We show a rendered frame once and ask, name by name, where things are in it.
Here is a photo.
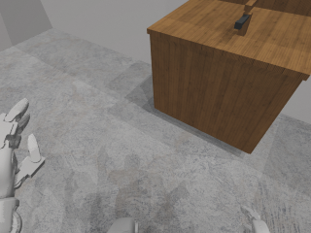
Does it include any tap lever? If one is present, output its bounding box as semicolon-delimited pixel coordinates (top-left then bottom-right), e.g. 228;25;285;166
234;14;250;30

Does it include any counter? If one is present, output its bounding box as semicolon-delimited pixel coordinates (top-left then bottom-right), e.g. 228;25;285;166
147;0;311;154

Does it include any robot left hand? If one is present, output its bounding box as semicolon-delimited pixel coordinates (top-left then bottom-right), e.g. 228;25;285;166
0;98;46;199

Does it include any robot right hand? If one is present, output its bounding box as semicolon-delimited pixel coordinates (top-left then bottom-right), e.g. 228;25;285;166
236;205;270;233

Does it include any left robot forearm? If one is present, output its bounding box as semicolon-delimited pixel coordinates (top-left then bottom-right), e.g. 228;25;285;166
0;197;22;233

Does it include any left robot thigh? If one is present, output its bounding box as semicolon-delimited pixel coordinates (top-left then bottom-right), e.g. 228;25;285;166
107;217;139;233

